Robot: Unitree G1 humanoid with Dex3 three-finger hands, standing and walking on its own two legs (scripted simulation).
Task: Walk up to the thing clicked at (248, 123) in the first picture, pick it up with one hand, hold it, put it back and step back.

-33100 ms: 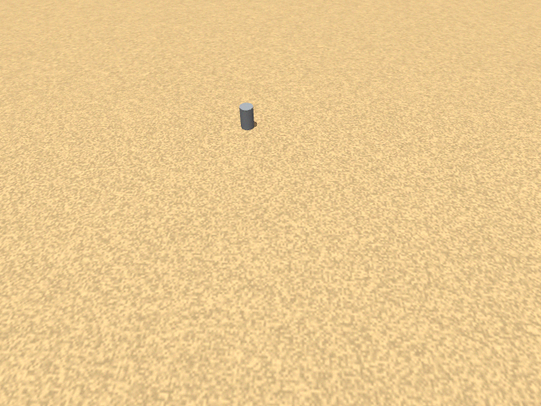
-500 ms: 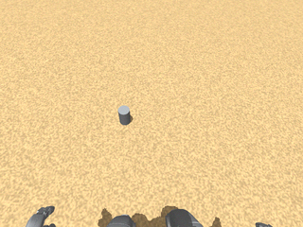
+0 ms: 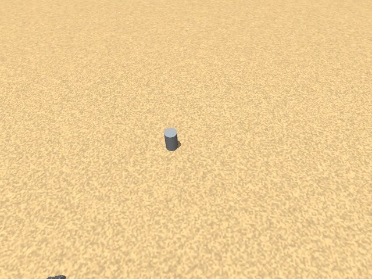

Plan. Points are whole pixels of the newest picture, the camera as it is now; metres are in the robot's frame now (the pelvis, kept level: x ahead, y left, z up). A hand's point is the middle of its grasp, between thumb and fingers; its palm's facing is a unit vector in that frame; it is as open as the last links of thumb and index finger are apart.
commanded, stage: step back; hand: left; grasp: from the side
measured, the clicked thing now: (171, 139) +1.04 +0.20 -0.68
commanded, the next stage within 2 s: stand in 0.86 s
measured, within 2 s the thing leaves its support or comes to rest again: neither
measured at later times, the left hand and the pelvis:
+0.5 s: hand out of the picture +0.08 +0.27 -0.14, palm faces +0.03 -0.93 -0.36, open 7.4 cm; pelvis +0.02 +0.01 +0.01, yaw +1 degrees
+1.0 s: hand (84, 275) +0.14 +0.26 -0.13, palm faces -0.02 -0.94 -0.35, open 7.4 cm; pelvis +0.05 +0.01 +0.02, yaw -1 degrees
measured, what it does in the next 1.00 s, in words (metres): stands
